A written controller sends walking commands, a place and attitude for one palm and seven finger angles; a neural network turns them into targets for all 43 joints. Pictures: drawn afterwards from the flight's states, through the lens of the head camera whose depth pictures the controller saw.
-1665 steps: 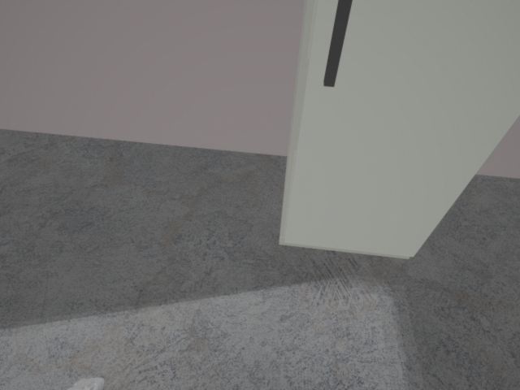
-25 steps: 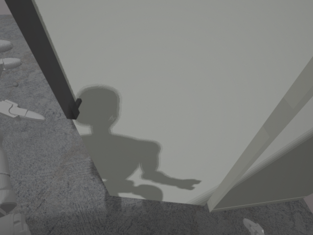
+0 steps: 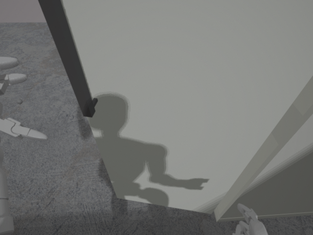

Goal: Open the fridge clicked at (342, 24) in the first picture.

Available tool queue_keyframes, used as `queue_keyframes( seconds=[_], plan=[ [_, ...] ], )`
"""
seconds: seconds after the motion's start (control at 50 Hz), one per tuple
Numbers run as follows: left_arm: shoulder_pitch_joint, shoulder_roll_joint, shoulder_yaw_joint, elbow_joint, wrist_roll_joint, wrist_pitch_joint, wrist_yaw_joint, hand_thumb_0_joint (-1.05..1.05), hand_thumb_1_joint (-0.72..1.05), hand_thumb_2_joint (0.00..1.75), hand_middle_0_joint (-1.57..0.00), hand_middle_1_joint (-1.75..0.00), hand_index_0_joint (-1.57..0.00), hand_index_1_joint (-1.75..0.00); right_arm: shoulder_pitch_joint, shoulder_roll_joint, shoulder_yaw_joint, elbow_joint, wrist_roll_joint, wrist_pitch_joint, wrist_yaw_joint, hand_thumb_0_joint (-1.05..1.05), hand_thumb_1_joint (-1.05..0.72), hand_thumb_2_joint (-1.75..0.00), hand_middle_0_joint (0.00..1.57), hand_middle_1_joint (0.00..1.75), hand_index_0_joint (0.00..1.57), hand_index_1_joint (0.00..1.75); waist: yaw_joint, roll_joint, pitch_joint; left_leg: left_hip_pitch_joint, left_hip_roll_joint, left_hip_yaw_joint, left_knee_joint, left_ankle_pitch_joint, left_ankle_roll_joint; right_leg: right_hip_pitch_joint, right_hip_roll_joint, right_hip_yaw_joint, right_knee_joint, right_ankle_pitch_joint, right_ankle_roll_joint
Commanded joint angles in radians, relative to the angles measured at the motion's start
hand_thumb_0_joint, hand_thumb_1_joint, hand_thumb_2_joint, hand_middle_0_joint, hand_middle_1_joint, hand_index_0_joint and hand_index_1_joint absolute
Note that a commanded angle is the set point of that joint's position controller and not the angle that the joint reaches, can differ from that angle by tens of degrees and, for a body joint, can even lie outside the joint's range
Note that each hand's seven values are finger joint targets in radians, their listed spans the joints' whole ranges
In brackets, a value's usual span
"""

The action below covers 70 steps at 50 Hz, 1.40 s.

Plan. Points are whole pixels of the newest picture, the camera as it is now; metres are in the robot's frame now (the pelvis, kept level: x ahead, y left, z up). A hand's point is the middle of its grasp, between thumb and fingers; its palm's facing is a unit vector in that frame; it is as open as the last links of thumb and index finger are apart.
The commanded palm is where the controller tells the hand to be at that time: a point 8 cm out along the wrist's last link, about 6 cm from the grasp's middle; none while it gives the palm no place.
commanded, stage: slip the hand off the handle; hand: left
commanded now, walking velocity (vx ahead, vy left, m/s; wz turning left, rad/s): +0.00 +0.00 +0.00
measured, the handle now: (73, 49) +0.40 +0.23 +0.28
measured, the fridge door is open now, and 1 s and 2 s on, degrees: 77 77 77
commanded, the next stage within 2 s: draw the hand back to the body in 0.36 s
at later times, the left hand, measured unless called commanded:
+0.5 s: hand (4, 117) +0.25 +0.31 +0.22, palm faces +0.37 -0.90 -0.23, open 14.7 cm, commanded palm +0.21 +0.35 +0.22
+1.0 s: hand (18, 142) +0.22 +0.29 +0.19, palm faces +0.08 -0.99 -0.11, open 14.6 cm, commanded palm +0.18 +0.33 +0.21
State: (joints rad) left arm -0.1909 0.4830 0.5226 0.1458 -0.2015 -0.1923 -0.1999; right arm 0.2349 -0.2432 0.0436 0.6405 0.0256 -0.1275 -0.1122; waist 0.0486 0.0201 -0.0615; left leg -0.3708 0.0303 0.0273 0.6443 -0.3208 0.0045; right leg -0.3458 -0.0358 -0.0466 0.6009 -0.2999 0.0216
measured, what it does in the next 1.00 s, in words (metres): stands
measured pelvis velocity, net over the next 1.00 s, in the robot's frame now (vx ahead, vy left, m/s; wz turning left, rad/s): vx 0.01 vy -0.01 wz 0.03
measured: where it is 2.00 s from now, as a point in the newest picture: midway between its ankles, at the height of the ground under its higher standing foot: outside the picture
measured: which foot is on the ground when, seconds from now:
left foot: down 0.00-1.00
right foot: down 0.00-1.00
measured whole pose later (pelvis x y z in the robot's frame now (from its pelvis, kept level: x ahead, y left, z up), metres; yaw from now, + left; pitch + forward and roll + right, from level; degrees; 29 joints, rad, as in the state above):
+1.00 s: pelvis +0.01 -0.01 +0.01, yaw +2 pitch -3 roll -1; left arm 0.08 0.50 0.52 -0.07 -0.40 0.24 -0.50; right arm 0.22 -0.28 0.09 0.59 0.08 -0.28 -0.11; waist 0.08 0.05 -0.05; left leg -0.23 0.03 0.00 0.58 -0.31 0.00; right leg -0.19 -0.04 -0.07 0.53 -0.29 0.02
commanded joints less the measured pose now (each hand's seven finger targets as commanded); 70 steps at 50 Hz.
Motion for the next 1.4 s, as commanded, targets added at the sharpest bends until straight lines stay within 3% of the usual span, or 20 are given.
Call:
queue_keyframes(
  seconds=[0.0, 0.08, 0.16, 0.28, 0.46, 0.48, 0.56, 0.64, 0.72, 0.82, 0.96, 0.98, 1.0, 1.02, 1.06, 1.08, 1.16, 1.2, 1.32, 1.38],
  plan=[
    [-0.289, 0.296, 0.065, -0.237, -0.019, -0.064, -0.001, 0.00, -0.55, 0.20, -0.25, -1.15, -0.25, -1.15, -0.099, -0.135, -0.051, -0.140, -0.001, -0.068, -0.023, 0.00, -0.90, -0.90, 0.20, 0.30, 0.20, 0.30, -0.007, 0.088, -0.174, 0.142, -0.020, -0.044, -0.122, 0.159, 0.004, 0.020, 0.045, -0.008, -0.080, 0.111, -0.046],
    [-0.258, 0.347, 0.126, -0.204, -0.042, -0.054, -0.018, 0.00, -0.55, 0.20, -0.25, -1.15, -0.25, -1.15, -0.107, -0.139, -0.046, -0.128, 0.001, -0.073, -0.033, 0.00, -0.90, -0.90, 0.20, 0.30, 0.20, 0.30, 0.003, 0.062, -0.150, 0.116, -0.021, -0.036, -0.121, 0.135, 0.006, 0.035, 0.040, -0.002, -0.096, 0.099, -0.042],
    [-0.221, 0.336, 0.128, -0.236, -0.062, -0.050, -0.047, 0.00, -0.55, 0.20, -0.25, -1.15, -0.25, -1.15, -0.123, -0.130, -0.042, -0.149, 0.002, -0.085, -0.032, 0.00, -0.90, -0.90, 0.20, 0.30, 0.20, 0.30, 0.007, 0.096, -0.170, 0.123, -0.032, -0.026, -0.106, 0.163, 0.008, 0.049, 0.037, 0.001, -0.088, 0.137, -0.038],
    [-0.117, 0.368, 0.188, -0.262, -0.101, -0.056, -0.086, 0.00, -0.55, 0.20, -0.25, -1.15, -0.25, -1.15, -0.120, -0.138, -0.046, -0.152, 0.001, -0.093, -0.032, 0.00, -0.90, -0.90, 0.20, 0.30, 0.20, 0.30, 0.018, 0.061, -0.170, 0.108, -0.030, -0.011, -0.084, 0.205, 0.013, 0.082, 0.032, 0.008, -0.084, 0.205, -0.032],
    [-0.163, 0.337, 0.139, -0.268, -0.109, -0.052, -0.106, 0.00, -0.55, 0.20, -0.25, -1.15, -0.25, -1.15, -0.113, -0.138, -0.049, -0.137, 0.004, -0.125, -0.050, 0.00, -0.90, -0.90, 0.20, 0.30, 0.20, 0.30, 0.001, 0.089, -0.138, 0.106, -0.035, -0.024, -0.083, 0.154, 0.013, 0.030, 0.030, 0.010, -0.089, 0.136, -0.031],
    [-0.102, 0.336, 0.118, -0.120, -0.151, 0.067, -0.166, 0.00, -0.55, 0.20, -0.25, -1.15, -0.25, -1.15, -0.120, -0.156, -0.043, -0.128, 0.029, -0.126, -0.061, 0.00, -0.90, -0.90, 0.20, 0.30, 0.20, 0.30, 0.003, 0.082, -0.174, 0.118, -0.023, -0.029, -0.111, 0.124, 0.015, 0.093, 0.015, 0.020, -0.107, 0.137, -0.034],
    [-0.147, 0.414, 0.156, -0.215, -0.186, 0.251, -0.262, 0.00, -0.55, 0.20, -0.25, -1.15, -0.25, -1.15, -0.146, -0.160, -0.028, -0.174, 0.053, -0.149, -0.078, 0.00, -0.90, -0.90, 0.20, 0.30, 0.20, 0.30, 0.017, 0.090, -0.167, 0.155, -0.024, -0.042, -0.131, 0.167, 0.026, 0.129, 0.015, 0.018, -0.135, 0.163, -0.028],
    [-0.066, 0.458, 0.207, -0.294, -0.231, 0.332, -0.343, 0.00, -0.55, 0.20, -0.25, -1.15, -0.25, -1.15, -0.150, -0.151, -0.011, -0.210, 0.059, -0.174, -0.046, 0.00, -0.90, -0.90, 0.20, 0.30, 0.20, 0.30, 0.031, 0.083, -0.191, 0.210, -0.035, -0.051, -0.129, 0.252, 0.034, 0.173, 0.021, 0.004, -0.131, 0.266, -0.029],
    [-0.002, 0.421, 0.219, -0.276, -0.265, 0.340, -0.369, 0.00, -0.55, 0.20, -0.25, -1.15, -0.25, -1.15, -0.135, -0.145, -0.007, -0.216, 0.057, -0.189, -0.016, 0.00, -0.90, -0.90, 0.20, 0.30, 0.20, 0.30, 0.027, 0.047, -0.115, 0.201, -0.034, -0.053, -0.134, 0.245, 0.029, 0.134, 0.034, -0.011, -0.140, 0.264, -0.025],
    [0.022, 0.312, 0.119, -0.302, -0.249, 0.379, -0.329, 0.00, -0.55, 0.20, -0.25, -1.15, -0.25, -1.15, -0.140, -0.151, -0.011, -0.219, 0.062, -0.200, -0.004, 0.00, -0.90, -0.90, 0.20, 0.30, 0.20, 0.30, 0.017, 0.081, -0.044, 0.201, -0.027, -0.053, -0.160, 0.173, 0.022, 0.079, 0.033, -0.020, -0.154, 0.170, -0.030],
    [-0.009, 0.326, 0.119, -0.501, -0.216, 0.340, -0.285, 0.00, -0.37, 0.29, -0.24, -1.04, -0.24, -1.04, -0.152, -0.137, -0.004, -0.213, 0.050, -0.232, -0.016, 0.00, -0.90, -0.90, 0.20, 0.30, 0.20, 0.30, 0.019, 0.102, -0.114, 0.257, -0.026, -0.072, -0.168, 0.183, 0.024, 0.111, 0.035, -0.026, -0.151, 0.160, -0.034],
    [-0.040, 0.383, 0.117, -0.679, -0.013, 0.223, -0.032, 0.00, -0.33, 0.31, -0.24, -1.02, -0.24, -1.02, -0.113, -0.125, -0.023, -0.189, -0.008, -0.228, 0.013, 0.00, -0.90, -0.90, 0.20, 0.30, 0.20, 0.30, 0.041, 0.100, -0.024, 0.156, -0.028, -0.054, -0.169, 0.196, 0.016, 0.104, 0.028, -0.004, -0.199, 0.130, -0.040],
    [0.119, 0.224, 0.050, -0.573, -0.003, 0.200, 0.075, 0.00, -0.30, 0.32, -0.24, -1.00, -0.24, -1.00, -0.123, -0.121, -0.023, -0.174, -0.011, -0.233, 0.017, 0.00, -0.90, -0.90, 0.20, 0.30, 0.20, 0.30, 0.015, 0.047, 0.002, 0.147, -0.009, -0.054, -0.186, 0.169, 0.003, 0.087, 0.024, -0.019, -0.191, 0.124, -0.041],
    [0.213, 0.159, 0.026, -0.557, 0.021, 0.182, 0.145, 0.00, -0.26, 0.34, -0.24, -0.98, -0.24, -0.98, -0.126, -0.114, -0.028, -0.156, -0.008, -0.223, 0.021, 0.00, -0.90, -0.90, 0.20, 0.30, 0.20, 0.30, 0.024, 0.055, 0.023, 0.142, 0.002, -0.051, -0.193, 0.139, -0.001, 0.097, 0.015, -0.018, -0.181, 0.110, -0.040],
    [0.234, 0.157, 0.034, -0.617, 0.054, 0.134, 0.229, 0.00, -0.19, 0.37, -0.24, -0.94, -0.24, -0.94, -0.131, -0.112, -0.037, -0.143, -0.007, -0.202, 0.024, 0.00, -0.90, -0.90, 0.20, 0.30, 0.20, 0.30, 0.023, 0.123, -0.016, 0.156, -0.001, -0.037, -0.202, 0.104, 0.001, 0.119, 0.004, -0.006, -0.172, 0.100, -0.039],
    [0.256, 0.178, 0.055, -0.635, 0.070, 0.116, 0.260, 0.00, -0.15, 0.39, -0.24, -0.92, -0.24, -0.92, -0.128, -0.121, -0.046, -0.133, -0.013, -0.195, 0.021, 0.00, -0.90, -0.90, 0.20, 0.30, 0.20, 0.30, 0.031, 0.087, -0.046, 0.161, 0.002, -0.032, -0.200, 0.130, 0.007, 0.142, 0.003, -0.005, -0.172, 0.118, -0.040],
    [0.258, 0.133, 0.009, -0.677, 0.111, 0.066, 0.313, 0.00, -0.01, 0.46, -0.23, -0.83, -0.23, -0.83, -0.135, -0.106, -0.057, -0.129, -0.019, -0.180, 0.021, 0.00, -0.90, -0.90, 0.20, 0.30, 0.20, 0.30, 0.022, 0.123, -0.085, 0.195, 0.003, -0.024, -0.203, 0.169, 0.013, 0.155, -0.005, 0.000, -0.150, 0.141, -0.040],
    [0.295, 0.121, -0.004, -0.659, 0.121, 0.059, 0.327, 0.00, 0.07, 0.50, -0.23, -0.79, -0.23, -0.79, -0.135, -0.110, -0.061, -0.122, -0.022, -0.174, 0.016, 0.00, -0.90, -0.90, 0.20, 0.30, 0.20, 0.30, 0.022, 0.068, -0.076, 0.196, 0.007, -0.027, -0.204, 0.196, 0.019, 0.159, -0.006, -0.005, -0.152, 0.160, -0.038],
    [0.359, 0.091, -0.038, -0.691, 0.135, 0.044, 0.339, 0.00, 0.28, 0.60, -0.22, -0.66, -0.22, -0.66, -0.145, -0.105, -0.068, -0.122, -0.023, -0.153, 0.015, 0.00, -0.90, -0.90, 0.20, 0.30, 0.20, 0.30, 0.025, 0.067, -0.061, 0.218, 0.010, -0.029, -0.214, 0.265, 0.016, 0.175, -0.005, -0.008, -0.146, 0.198, -0.038],
    [0.424, 0.103, -0.015, -0.670, 0.134, 0.043, 0.339, 0.00, 0.39, 0.65, -0.22, -0.60, -0.22, -0.60, -0.148, -0.107, -0.071, -0.124, -0.024, -0.142, 0.014, 0.00, -0.90, -0.90, 0.20, 0.30, 0.20, 0.30, 0.034, 0.024, -0.041, 0.207, 0.012, -0.026, -0.224, 0.267, 0.018, 0.189, -0.004, -0.012, -0.156, 0.203, -0.036]
  ],
)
